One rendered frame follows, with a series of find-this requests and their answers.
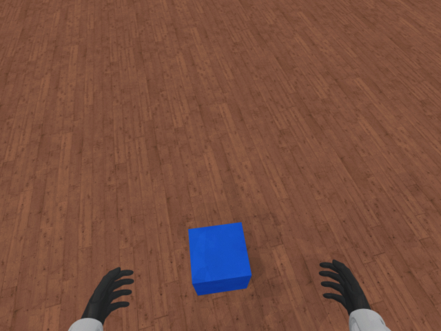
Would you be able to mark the right robot hand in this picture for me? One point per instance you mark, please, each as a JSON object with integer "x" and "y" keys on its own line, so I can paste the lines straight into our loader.
{"x": 352, "y": 297}

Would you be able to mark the left robot hand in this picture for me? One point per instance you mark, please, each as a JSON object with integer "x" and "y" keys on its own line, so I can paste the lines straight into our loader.
{"x": 99, "y": 305}

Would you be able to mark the right robot forearm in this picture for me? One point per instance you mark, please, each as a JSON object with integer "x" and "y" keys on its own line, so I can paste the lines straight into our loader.
{"x": 366, "y": 320}

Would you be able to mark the carton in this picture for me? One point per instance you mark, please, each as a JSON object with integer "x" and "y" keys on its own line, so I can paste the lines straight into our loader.
{"x": 219, "y": 259}

